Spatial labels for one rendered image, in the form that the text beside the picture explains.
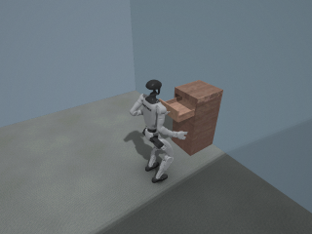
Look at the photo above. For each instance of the left robot upper arm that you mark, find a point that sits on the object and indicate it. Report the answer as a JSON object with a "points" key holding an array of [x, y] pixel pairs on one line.
{"points": [[138, 104]]}

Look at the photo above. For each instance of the right robot forearm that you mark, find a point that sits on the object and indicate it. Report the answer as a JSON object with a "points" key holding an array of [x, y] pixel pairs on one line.
{"points": [[166, 132]]}

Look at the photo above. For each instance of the drawer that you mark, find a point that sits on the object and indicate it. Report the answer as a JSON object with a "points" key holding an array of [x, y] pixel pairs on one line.
{"points": [[180, 108]]}

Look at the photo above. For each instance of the right robot upper arm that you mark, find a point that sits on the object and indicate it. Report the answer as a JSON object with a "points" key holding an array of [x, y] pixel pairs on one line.
{"points": [[161, 113]]}

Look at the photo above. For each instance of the left robot forearm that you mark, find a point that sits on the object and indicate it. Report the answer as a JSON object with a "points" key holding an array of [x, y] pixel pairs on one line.
{"points": [[139, 112]]}

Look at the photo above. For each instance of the cabinet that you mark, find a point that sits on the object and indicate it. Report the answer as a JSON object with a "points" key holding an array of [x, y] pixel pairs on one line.
{"points": [[200, 128]]}

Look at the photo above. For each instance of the robot right thigh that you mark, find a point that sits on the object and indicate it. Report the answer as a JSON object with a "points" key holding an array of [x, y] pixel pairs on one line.
{"points": [[164, 145]]}

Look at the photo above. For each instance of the robot right hand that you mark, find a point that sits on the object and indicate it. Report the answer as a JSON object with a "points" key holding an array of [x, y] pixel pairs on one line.
{"points": [[181, 135]]}

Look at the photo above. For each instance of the robot left shin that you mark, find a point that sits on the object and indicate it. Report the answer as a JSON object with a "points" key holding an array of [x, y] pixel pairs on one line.
{"points": [[154, 154]]}

